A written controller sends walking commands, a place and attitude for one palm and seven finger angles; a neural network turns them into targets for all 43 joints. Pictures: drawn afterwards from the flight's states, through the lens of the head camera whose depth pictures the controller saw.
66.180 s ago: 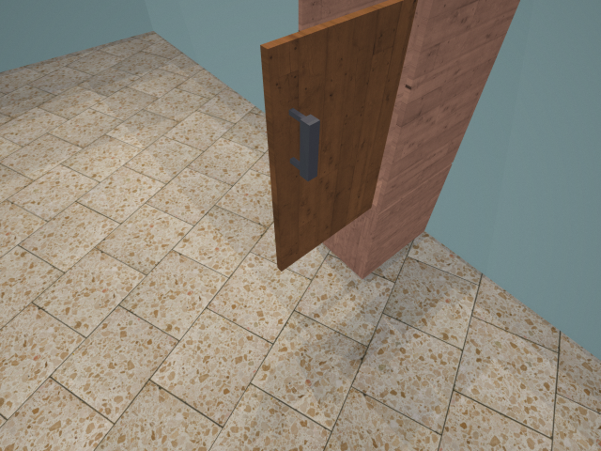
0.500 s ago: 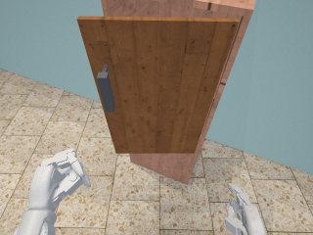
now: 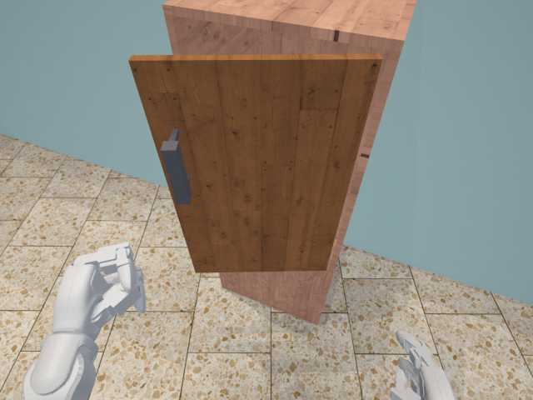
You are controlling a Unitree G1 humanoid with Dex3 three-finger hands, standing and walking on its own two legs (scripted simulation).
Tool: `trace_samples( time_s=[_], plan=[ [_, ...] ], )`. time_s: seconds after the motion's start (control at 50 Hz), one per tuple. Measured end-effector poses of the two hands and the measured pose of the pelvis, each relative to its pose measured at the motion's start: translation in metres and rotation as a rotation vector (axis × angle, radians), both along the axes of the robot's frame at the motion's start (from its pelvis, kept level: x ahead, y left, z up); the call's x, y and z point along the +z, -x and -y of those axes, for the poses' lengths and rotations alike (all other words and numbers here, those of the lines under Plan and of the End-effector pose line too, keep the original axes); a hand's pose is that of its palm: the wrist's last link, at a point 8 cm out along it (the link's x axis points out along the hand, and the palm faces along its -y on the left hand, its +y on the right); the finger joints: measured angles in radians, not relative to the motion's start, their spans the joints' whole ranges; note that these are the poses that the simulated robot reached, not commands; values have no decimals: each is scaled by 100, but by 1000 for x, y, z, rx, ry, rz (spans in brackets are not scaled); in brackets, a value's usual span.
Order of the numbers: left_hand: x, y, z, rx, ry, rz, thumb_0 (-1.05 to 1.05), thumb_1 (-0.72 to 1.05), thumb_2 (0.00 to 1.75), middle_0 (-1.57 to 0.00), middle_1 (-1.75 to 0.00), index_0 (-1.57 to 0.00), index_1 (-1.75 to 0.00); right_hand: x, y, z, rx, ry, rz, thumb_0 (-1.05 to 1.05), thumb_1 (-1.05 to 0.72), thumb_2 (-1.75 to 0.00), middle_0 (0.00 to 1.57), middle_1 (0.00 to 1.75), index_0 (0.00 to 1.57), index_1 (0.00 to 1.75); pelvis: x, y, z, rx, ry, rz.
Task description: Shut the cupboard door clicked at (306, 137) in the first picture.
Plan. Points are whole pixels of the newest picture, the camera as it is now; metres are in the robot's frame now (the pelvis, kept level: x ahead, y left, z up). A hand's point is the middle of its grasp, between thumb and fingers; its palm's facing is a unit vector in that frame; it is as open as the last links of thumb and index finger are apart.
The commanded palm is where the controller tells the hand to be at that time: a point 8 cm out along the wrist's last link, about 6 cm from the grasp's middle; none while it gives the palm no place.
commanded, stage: raise the hand and make a fist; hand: left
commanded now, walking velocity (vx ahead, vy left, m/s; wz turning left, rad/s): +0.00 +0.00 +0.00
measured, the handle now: (179, 166) +0.47 +0.20 +0.10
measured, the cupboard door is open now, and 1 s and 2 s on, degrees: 24 24 24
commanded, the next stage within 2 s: bring the fist close to the handle in 0.18 s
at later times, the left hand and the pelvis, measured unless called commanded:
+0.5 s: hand (159, 276) +0.25 +0.17 +0.10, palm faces +0.13 -0.99 -0.06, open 3.1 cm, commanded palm +0.23 +0.22 +0.10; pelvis +0.00 -0.03 +0.00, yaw +1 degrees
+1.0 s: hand (179, 235) +0.32 +0.16 +0.10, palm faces +0.09 -1.00 -0.02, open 3.1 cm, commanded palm +0.30 +0.21 +0.10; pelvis +0.00 -0.01 +0.00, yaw +0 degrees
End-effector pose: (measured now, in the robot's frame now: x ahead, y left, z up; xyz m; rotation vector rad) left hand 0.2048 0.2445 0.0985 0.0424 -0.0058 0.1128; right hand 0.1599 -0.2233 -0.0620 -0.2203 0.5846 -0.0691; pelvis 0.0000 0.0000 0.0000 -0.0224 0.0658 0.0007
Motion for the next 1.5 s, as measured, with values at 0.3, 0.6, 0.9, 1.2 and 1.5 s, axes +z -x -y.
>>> trace_samples(
  time_s=[0.3,0.6,0.9,1.2,1.5],
  plan=[
    [1,6,21,12,-17,6,1,90,90,-130,-150,-130,-150,-3,-4,17,14,-17,16,1,-90,-90,20,30,20,30,-1,2,20,4,-12,2],
    [2,-40,27,-6,-8,17,1,90,90,-130,-150,-130,-150,-8,-6,28,-9,-12,-20,1,-90,-90,20,30,20,30,1,0,27,1,-20,-9],
    [1,-72,26,-12,14,29,1,90,90,-130,-150,-130,-150,-12,4,26,-42,1,-83,1,-90,-90,20,30,20,30,3,-5,17,-6,-18,-18],
    [4,-125,39,-15,22,22,1,90,90,-130,-150,-130,-150,-20,19,13,-62,-19,-151,1,-90,-90,20,30,20,30,3,-1,8,-19,-17,-27],
    [1,-139,42,-2,21,25,1,90,90,-130,-150,-130,-150,-27,49,27,-116,-5,-247,1,-90,-90,20,30,20,30,4,2,8,-30,-18,-33]
  ],
)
